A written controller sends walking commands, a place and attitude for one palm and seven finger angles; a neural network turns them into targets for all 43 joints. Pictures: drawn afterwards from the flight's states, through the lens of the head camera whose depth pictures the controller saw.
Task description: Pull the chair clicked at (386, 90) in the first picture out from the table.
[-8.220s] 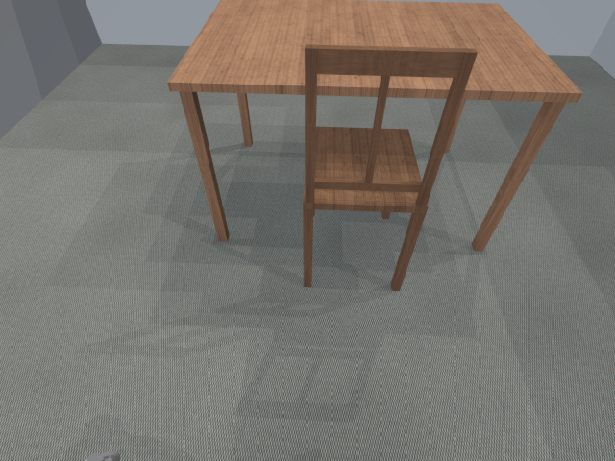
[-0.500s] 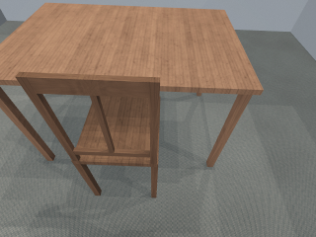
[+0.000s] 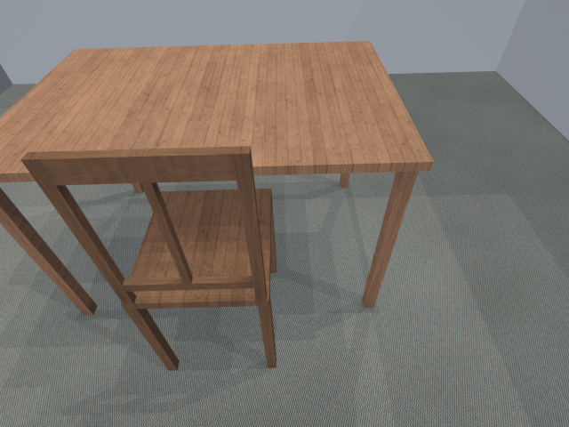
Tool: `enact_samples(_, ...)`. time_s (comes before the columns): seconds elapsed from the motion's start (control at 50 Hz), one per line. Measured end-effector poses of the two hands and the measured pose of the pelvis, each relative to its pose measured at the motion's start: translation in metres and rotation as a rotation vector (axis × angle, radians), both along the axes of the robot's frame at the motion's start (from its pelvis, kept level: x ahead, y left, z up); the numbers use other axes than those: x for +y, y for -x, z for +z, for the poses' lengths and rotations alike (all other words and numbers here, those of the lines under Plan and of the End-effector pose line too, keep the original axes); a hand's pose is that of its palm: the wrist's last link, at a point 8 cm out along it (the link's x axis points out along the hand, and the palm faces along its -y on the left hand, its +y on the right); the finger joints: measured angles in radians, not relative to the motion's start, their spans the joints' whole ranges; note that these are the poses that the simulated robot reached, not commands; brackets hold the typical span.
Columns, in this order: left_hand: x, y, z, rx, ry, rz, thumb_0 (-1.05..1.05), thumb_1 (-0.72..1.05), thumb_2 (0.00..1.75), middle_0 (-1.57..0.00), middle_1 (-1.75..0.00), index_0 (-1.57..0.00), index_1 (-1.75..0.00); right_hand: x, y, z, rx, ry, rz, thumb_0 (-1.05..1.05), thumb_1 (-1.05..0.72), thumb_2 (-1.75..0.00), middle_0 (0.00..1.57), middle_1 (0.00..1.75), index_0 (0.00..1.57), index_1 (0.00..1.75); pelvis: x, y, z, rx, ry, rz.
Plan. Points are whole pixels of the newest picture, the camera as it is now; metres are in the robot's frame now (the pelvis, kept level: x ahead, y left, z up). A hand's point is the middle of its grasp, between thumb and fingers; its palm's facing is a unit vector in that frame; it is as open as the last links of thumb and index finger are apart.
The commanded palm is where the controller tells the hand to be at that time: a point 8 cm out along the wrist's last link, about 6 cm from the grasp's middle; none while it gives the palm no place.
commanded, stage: come to a stop and stand still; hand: left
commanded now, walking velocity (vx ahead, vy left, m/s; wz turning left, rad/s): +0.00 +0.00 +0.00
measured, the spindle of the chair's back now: (171, 237) +0.49 +0.26 -0.07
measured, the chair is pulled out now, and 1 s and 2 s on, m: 0.00 0.00 0.00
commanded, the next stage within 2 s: look again from close up in 0.12 s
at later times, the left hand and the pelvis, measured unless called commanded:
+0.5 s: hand out of the picture +0.04 +0.21 -0.18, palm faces +0.03 -0.98 -0.20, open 7.4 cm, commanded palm none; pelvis +0.02 +0.04 -0.01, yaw +0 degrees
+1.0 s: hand out of the picture -0.01 +0.22 -0.18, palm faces +0.00 -0.98 -0.19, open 7.4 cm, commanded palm none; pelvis +0.02 +0.05 +0.00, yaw -2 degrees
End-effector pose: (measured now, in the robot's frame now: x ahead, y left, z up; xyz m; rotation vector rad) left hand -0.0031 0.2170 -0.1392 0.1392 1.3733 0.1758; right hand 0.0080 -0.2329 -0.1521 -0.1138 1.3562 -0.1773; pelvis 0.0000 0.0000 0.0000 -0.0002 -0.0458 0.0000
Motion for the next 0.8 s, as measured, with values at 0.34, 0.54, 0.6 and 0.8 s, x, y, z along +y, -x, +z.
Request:
enact_samples(0.34, 0.001, -0.008, -0.014, 0.045, 0.041, -0.042, 0.01, 0.91, 0.9, -0.2, -0.3, -0.2, -0.3, 0.04, 0.052, 0.002, 0.156, -0.03, -0.055, 0.0, -0.91, -0.9, 0.2, 0.3, 0.2, 0.3, 0.015, -0.017, -0.006, 0.041, 0.034, -0.013)
enact_samples(0.54, 0.046, -0.039, -0.014, -0.057, -0.003, -0.028, 0.01, 0.91, 0.9, -0.2, -0.3, -0.2, -0.3, 0.06, -0.002, -0.001, 0.03, -0.002, 0.019, 0.04, -0.95, -0.9, 0.2, 0.3, 0.2, 0.3, 0.043, -0.024, -0.009, 0.029, 0.017, -0.012)
enact_samples(0.6, 0.056, -0.04, -0.013, -0.054, -0.008, -0.038, 0.01, 0.91, 0.9, -0.2, -0.3, -0.2, -0.3, 0.058, -0.012, 0.003, -0.003, 0.015, 0.021, 0.03, -0.95, -0.9, 0.2, 0.3, 0.2, 0.3, 0.047, -0.023, -0.008, 0.032, 0.01, -0.017)
enact_samples(0.8, 0.066, -0.019, -0.01, 0.008, -0.008, -0.043, 0.01, 0.91, 0.9, -0.2, -0.3, -0.2, -0.3, 0.055, -0.036, 0.012, -0.059, 0.033, 0.046, 0.01, -0.92, -0.9, 0.2, 0.3, 0.2, 0.3, 0.053, -0.02, -0.003, 0.043, 0.0, -0.025)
